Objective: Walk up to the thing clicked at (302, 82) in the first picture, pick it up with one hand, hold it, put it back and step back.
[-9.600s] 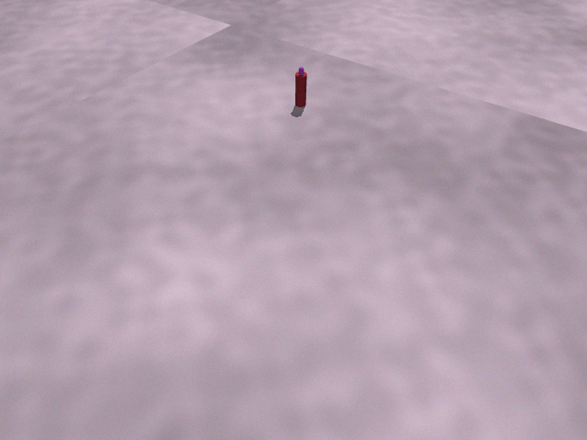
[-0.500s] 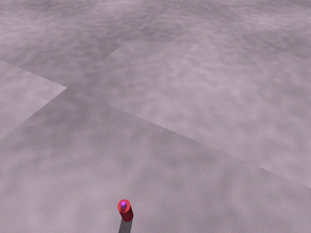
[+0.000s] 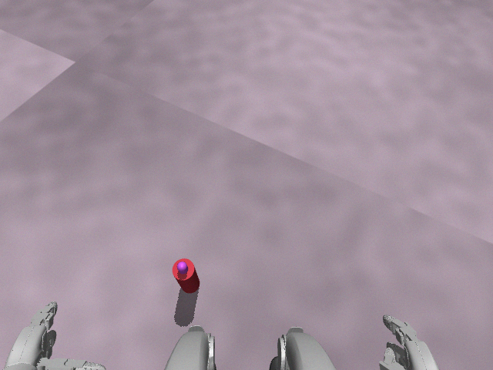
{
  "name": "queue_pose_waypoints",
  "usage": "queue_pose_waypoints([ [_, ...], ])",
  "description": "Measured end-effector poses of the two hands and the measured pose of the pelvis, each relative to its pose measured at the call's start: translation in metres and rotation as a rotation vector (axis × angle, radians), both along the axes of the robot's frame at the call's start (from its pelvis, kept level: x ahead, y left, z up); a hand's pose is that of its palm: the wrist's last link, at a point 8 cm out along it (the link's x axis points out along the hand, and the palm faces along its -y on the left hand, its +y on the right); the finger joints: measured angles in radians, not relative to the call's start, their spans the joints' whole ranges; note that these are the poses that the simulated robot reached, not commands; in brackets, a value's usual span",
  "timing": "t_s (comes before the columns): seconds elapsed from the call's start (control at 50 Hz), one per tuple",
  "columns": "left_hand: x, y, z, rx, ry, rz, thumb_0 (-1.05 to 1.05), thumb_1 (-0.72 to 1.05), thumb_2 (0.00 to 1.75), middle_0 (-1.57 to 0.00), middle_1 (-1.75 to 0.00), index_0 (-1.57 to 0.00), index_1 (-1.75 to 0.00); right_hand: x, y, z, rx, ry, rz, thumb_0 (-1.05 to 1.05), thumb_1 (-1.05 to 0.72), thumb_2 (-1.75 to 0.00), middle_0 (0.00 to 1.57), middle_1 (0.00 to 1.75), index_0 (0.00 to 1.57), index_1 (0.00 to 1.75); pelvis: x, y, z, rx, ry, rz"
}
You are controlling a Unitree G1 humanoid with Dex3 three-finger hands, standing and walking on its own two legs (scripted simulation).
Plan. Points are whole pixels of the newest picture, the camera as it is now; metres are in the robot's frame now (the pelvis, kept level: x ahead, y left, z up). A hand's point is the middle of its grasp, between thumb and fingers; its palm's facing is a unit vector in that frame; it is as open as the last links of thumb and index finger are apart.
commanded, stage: go down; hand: left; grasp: from the side
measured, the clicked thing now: (186, 275) +0.41 +0.18 -0.56
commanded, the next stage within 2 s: none
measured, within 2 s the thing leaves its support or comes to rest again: neither
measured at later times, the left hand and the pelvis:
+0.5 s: hand (85, 297) +0.28 +0.33 -0.22, palm faces +0.15 -0.97 -0.18, open 17.5 cm; pelvis -0.03 -0.01 -0.15, yaw -1 degrees
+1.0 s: hand (87, 281) +0.32 +0.36 -0.26, palm faces +0.13 -0.98 -0.14, open 17.5 cm; pelvis -0.05 -0.01 -0.22, yaw -3 degrees
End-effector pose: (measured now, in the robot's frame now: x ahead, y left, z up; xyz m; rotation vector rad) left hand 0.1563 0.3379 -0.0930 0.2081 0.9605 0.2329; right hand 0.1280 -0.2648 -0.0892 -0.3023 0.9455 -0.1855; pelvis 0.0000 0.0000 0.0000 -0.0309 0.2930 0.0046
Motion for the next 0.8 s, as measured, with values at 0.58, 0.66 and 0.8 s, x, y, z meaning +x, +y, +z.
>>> queue_pose_waypoints([
  [0.58, 0.099, 0.049, -0.118, -0.052, -0.462, -0.071, -0.01, -0.59, 0.04, -0.08, -0.10, -0.07, -0.10, -0.013, -0.009, -0.177, -0.057, 0.099, 0.132, 0.01, -0.90, -0.90, 0.20, 0.30, 0.20, 0.30, -0.037, -0.009, -0.165, -0.028, 0.267, -0.011],
  [0.66, 0.110, 0.050, -0.129, -0.053, -0.507, -0.107, -0.01, -0.59, 0.04, -0.08, -0.10, -0.08, -0.10, -0.028, -0.013, -0.190, -0.077, 0.125, 0.121, 0.01, -0.90, -0.90, 0.20, 0.30, 0.20, 0.30, -0.044, -0.007, -0.181, -0.036, 0.272, -0.015],
  [0.8, 0.129, 0.057, -0.135, -0.054, -0.563, -0.116, -0.01, -0.58, 0.03, -0.09, -0.10, -0.08, -0.09, -0.049, -0.016, -0.203, -0.092, 0.147, 0.089, 0.01, -0.90, -0.90, 0.20, 0.30, 0.20, 0.30, -0.050, -0.005, -0.197, -0.044, 0.281, -0.024],
])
